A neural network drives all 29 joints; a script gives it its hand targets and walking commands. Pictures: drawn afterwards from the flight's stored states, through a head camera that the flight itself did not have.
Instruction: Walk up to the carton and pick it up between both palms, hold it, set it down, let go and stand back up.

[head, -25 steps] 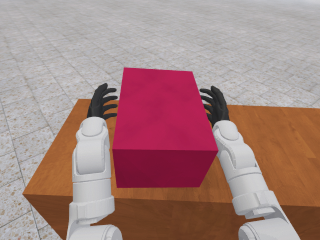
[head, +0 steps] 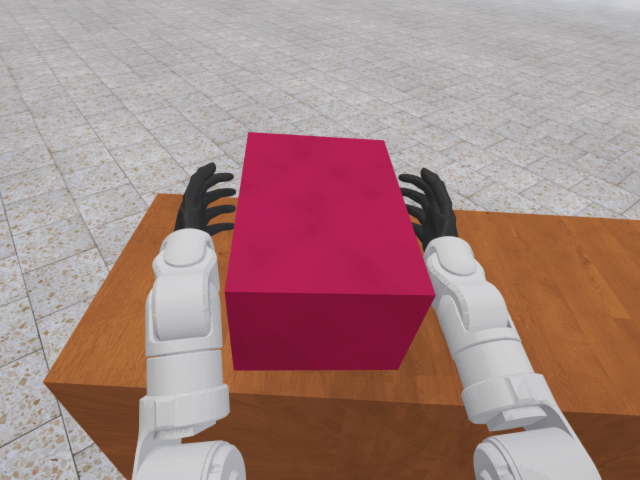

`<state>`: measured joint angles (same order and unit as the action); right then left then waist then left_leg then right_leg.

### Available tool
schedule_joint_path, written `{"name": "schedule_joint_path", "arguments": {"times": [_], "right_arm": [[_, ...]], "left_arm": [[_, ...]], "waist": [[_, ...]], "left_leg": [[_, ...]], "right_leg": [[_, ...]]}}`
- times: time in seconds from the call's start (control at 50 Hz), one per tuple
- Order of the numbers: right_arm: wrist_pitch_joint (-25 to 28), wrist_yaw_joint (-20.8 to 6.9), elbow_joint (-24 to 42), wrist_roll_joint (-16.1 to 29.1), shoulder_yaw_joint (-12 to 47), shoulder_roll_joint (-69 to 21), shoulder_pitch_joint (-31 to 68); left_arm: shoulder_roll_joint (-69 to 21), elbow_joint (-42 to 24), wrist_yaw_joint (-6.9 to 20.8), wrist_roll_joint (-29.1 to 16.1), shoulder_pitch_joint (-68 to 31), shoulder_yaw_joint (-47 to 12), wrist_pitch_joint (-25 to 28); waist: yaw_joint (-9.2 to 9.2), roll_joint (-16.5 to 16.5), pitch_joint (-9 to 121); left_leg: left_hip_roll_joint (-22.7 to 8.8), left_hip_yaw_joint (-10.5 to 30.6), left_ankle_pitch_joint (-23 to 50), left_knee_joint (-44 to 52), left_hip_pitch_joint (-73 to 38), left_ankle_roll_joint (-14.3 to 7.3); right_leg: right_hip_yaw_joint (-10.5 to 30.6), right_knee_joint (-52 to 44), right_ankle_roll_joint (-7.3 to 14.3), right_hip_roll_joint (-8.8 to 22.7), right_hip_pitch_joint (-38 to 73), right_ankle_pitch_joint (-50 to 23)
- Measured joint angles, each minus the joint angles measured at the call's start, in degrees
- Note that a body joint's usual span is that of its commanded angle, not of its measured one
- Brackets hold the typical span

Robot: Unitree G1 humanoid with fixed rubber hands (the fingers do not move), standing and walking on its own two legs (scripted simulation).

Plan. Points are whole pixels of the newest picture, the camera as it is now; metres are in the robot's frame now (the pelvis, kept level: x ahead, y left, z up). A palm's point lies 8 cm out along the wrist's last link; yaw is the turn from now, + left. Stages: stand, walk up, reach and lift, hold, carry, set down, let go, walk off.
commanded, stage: hold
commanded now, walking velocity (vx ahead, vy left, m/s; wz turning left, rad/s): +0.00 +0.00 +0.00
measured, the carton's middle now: (317, 242) +0.38 +0.01 +0.15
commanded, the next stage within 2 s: none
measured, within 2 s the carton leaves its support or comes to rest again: neither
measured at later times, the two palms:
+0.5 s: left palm (195, 230) +0.35 +0.15 +0.19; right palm (438, 236) +0.36 -0.14 +0.18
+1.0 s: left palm (196, 233) +0.35 +0.15 +0.19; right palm (441, 236) +0.36 -0.14 +0.18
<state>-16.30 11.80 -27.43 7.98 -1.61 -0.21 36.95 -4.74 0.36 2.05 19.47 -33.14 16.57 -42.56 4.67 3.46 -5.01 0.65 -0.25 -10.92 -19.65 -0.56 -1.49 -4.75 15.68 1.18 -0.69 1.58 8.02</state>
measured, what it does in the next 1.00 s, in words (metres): stands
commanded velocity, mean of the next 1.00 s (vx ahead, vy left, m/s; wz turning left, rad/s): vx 0.00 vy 0.00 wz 0.00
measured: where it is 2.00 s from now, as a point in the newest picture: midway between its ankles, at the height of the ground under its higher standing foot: outside the picture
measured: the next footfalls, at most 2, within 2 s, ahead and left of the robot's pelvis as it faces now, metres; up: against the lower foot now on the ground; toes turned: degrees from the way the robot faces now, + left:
none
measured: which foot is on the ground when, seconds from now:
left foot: down 0.00-1.00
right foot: down 0.00-1.00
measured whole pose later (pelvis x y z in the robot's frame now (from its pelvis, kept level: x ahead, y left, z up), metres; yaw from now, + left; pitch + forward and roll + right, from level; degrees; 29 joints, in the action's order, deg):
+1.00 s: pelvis +0.00 +0.00 +0.00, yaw +0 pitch -10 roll -1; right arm -16.5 11.8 -27.8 8.0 -1.7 -0.1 37.2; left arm -5.0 1.2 2.2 19.6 -33.9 17.1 -42.8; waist 4.7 3.4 -5.1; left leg 0.7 -0.3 -10.4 -19.3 -0.9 -1.4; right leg -4.7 16.0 1.3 -0.6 1.7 7.9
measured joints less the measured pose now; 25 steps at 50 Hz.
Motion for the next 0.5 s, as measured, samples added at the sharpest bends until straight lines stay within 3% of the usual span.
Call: {"name": "schedule_joint_path", "arguments": {"times": [0.34,0.5], "right_arm": [[0.16,0.5,2.61,1.67,1.61,0.36,-2.11],[-0.33,0.39,2.4,1.56,1.4,0.73,-1.88]], "left_arm": [[0.0,-3.13,-0.13,-0.3,2.45,-1.28,-0.5],[-0.46,-2.28,-0.3,-0.04,1.69,-1.04,-0.67]], "waist": [[1.01,-0.36,-0.4],[0.33,-0.83,-0.24]], "left_leg": [[0.06,0.27,-0.98,-0.81,-0.71,-0.2],[0.08,-0.18,-0.8,-0.41,-1.42,-0.28]], "right_leg": [[-0.23,-0.25,-0.3,0.02,1.31,0.5],[0.23,-0.07,-0.3,0.04,1.6,0.47]]}}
